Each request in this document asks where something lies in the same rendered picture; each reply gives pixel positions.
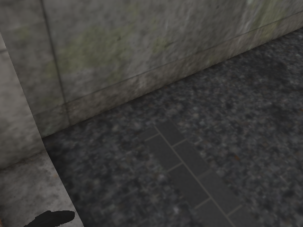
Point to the robot left hand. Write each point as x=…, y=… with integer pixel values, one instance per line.
x=52, y=219

